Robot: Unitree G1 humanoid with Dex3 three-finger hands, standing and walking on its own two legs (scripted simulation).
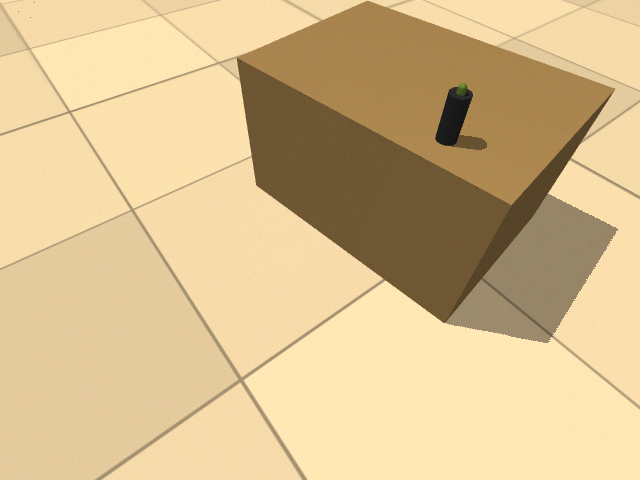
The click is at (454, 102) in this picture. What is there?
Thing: necked bottle
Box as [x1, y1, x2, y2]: [435, 83, 472, 145]
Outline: 464,83 461,83 457,87 451,88 448,92 435,137 436,140 442,144 451,145 456,142 472,96 472,93 466,88 466,85
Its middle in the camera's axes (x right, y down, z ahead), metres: +0.35 -0.33 +1.01
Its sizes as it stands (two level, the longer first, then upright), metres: 0.059 0.059 0.163
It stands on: a support 0.60 m high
